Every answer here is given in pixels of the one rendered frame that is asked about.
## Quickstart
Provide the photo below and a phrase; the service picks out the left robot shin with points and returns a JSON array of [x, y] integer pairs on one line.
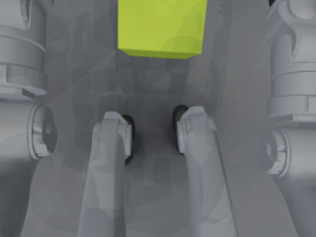
[[108, 115]]

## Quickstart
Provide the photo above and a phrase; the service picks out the left robot upper arm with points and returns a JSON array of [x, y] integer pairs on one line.
[[27, 133]]

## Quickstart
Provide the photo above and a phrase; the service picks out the carton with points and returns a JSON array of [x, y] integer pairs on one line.
[[161, 28]]

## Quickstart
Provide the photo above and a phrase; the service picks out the right robot forearm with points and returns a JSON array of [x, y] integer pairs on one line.
[[290, 30]]

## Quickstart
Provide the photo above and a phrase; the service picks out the left robot forearm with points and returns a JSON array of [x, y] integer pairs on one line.
[[22, 48]]

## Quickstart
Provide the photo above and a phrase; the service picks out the right robot upper arm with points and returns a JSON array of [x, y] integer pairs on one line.
[[288, 154]]

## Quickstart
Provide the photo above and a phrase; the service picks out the robot shin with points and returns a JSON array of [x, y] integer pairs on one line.
[[108, 115], [200, 110]]

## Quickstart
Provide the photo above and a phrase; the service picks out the right robot shin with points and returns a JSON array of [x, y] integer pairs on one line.
[[200, 110]]

